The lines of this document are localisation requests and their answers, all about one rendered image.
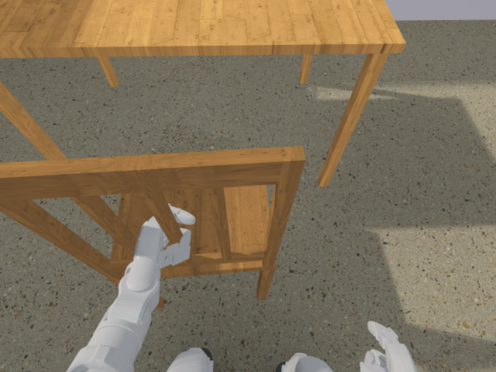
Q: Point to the chair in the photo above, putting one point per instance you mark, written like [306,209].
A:
[225,190]

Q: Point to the table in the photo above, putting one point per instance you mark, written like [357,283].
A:
[152,28]

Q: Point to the right robot hand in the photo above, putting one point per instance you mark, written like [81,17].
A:
[397,358]

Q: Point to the robot thigh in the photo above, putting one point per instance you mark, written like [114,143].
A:
[305,364]
[191,361]

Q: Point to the left robot hand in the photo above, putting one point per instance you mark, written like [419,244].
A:
[152,240]

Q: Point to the robot right thigh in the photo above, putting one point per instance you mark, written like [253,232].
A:
[305,364]

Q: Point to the left robot forearm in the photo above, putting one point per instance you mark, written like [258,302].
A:
[121,332]

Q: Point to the robot left thigh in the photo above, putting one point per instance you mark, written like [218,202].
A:
[191,361]

